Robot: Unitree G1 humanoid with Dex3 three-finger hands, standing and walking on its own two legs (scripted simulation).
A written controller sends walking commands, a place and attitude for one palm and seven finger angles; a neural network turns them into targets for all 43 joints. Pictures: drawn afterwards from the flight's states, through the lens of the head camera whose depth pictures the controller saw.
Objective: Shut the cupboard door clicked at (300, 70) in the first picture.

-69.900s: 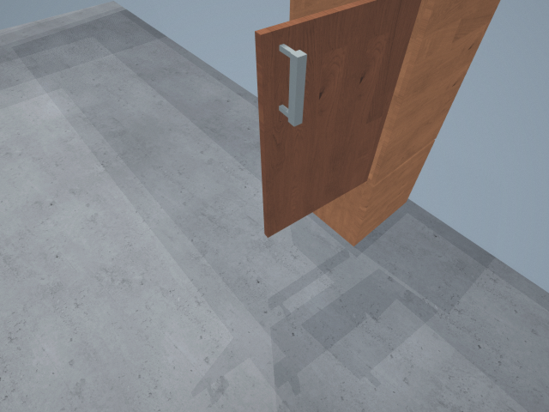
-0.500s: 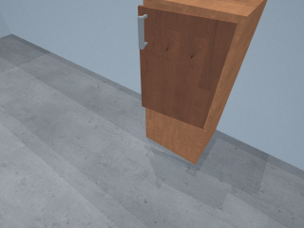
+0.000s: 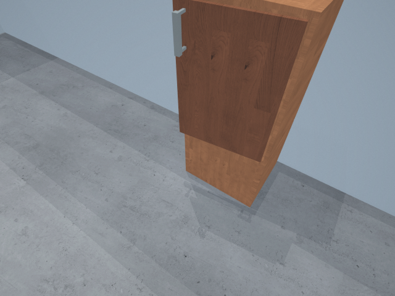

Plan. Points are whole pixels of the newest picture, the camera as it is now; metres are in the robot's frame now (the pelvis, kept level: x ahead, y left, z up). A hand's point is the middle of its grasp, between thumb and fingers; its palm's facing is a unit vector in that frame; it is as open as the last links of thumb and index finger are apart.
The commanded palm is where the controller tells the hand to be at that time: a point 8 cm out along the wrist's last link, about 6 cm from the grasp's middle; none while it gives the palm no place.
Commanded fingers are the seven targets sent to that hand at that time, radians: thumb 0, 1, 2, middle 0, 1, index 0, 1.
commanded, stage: look to check the result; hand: left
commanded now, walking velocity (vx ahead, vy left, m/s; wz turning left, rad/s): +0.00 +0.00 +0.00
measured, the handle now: (180, 32) +0.86 +0.10 +0.15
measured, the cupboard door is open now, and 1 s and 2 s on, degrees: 7 7 7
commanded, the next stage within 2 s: walk to a spot facing it in 0.32 s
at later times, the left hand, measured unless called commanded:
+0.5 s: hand out of the picture +0.00 +0.15 -0.18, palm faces +0.04 -0.98 -0.17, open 7.4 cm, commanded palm none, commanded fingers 0.00 0.90 0.90 -0.20 -0.30 -0.20 -0.30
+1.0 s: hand out of the picture +0.04 +0.23 -0.17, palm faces +0.28 -0.92 -0.27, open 7.4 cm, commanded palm none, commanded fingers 0.00 0.90 0.90 -0.20 -0.30 -0.20 -0.30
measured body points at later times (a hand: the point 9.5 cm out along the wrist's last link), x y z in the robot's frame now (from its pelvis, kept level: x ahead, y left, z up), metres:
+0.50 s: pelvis +0.02 -0.01 +0.00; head +0.02 -0.01 +0.45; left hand +0.00 +0.20 -0.16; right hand +0.01 -0.23 -0.16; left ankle +0.04 +0.10 -0.74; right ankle -0.03 -0.11 -0.74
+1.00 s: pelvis +0.00 -0.01 -0.01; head +0.05 +0.02 +0.44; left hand +0.03 +0.28 -0.15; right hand +0.11 -0.24 -0.15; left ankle +0.03 +0.10 -0.74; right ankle +0.01 -0.16 -0.68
